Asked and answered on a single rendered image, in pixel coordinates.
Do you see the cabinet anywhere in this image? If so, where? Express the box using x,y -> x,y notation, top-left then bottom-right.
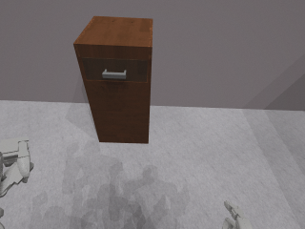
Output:
73,16 -> 153,144

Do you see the handle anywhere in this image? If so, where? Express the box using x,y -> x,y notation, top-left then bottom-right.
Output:
102,69 -> 127,79

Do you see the robot left hand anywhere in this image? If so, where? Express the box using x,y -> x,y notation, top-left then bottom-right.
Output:
0,136 -> 34,198

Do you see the robot right hand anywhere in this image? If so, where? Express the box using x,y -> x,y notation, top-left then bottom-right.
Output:
222,200 -> 254,229

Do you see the drawer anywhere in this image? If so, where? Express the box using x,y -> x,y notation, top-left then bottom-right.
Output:
81,56 -> 148,82

